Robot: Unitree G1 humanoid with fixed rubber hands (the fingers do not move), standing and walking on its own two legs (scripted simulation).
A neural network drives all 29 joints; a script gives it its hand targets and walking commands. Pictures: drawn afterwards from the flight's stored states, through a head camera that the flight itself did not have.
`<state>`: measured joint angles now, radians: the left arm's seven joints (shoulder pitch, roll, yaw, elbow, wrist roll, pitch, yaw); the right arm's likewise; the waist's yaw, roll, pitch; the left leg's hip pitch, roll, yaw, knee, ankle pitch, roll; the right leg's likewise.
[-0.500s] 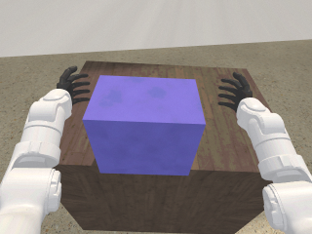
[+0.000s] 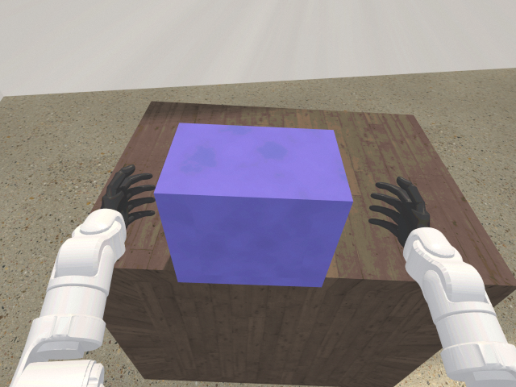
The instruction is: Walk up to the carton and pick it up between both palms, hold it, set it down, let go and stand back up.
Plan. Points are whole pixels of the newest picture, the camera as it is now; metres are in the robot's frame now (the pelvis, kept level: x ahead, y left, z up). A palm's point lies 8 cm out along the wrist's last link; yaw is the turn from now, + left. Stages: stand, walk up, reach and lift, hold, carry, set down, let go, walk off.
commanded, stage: set down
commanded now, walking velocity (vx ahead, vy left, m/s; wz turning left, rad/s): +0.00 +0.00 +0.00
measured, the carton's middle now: (253, 208) +0.41 +0.05 +0.06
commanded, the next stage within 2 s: none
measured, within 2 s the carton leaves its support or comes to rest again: neither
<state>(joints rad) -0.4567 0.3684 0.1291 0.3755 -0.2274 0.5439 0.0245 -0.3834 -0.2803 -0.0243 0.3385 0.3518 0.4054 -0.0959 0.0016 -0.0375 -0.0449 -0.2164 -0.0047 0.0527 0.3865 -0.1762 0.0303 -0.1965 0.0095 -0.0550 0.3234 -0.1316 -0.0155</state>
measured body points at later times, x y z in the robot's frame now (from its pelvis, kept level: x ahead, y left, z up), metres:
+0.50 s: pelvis +0.01 +0.00 +0.00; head +0.00 +0.01 +0.45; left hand +0.31 +0.26 +0.07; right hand +0.30 -0.21 +0.07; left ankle +0.02 +0.09 -0.75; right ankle +0.02 -0.11 -0.75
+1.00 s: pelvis +0.03 -0.01 +0.00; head +0.04 +0.00 +0.45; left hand +0.23 +0.25 +0.02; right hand +0.24 -0.22 +0.03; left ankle +0.02 +0.09 -0.75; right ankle +0.02 -0.11 -0.75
